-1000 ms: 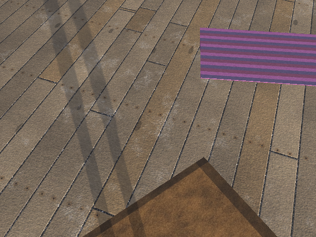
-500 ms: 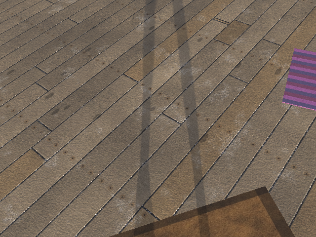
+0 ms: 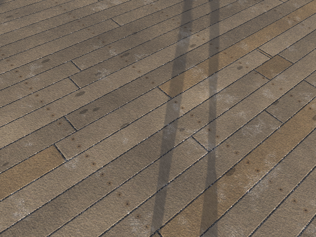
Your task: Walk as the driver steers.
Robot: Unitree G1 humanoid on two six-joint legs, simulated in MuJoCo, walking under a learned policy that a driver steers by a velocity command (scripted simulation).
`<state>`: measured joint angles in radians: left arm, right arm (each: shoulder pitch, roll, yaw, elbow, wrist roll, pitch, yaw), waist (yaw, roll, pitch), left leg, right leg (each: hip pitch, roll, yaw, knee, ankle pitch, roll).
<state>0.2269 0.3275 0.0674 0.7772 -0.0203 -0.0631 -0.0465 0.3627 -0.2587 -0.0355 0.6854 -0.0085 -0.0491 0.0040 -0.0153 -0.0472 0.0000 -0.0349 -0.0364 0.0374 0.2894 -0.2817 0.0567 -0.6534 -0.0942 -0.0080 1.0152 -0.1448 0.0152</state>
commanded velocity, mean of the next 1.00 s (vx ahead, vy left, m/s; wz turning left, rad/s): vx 0.48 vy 0.00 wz -0.48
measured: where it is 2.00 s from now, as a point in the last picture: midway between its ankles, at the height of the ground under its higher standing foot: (207, 183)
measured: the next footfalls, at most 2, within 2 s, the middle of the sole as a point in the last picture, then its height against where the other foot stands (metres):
right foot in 0.26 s outside the picture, level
left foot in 0.72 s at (149, 209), level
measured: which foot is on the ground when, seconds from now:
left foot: down 0.00-0.28, up 0.30-0.70, down 0.72-1.00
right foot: up 0.00-0.24, down 0.26-0.74, up 0.76-1.00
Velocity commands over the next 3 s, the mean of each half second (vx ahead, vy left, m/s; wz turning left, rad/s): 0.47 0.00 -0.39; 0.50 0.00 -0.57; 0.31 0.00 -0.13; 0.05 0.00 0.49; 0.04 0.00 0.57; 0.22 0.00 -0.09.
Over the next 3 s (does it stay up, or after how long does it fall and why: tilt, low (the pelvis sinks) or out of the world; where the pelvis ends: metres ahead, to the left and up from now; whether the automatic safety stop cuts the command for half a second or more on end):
stays up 0.87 -0.20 -0.01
